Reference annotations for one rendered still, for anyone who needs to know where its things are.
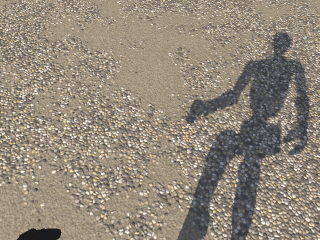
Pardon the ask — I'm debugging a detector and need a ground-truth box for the left robot hand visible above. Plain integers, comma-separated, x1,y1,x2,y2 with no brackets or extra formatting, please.
17,228,62,240

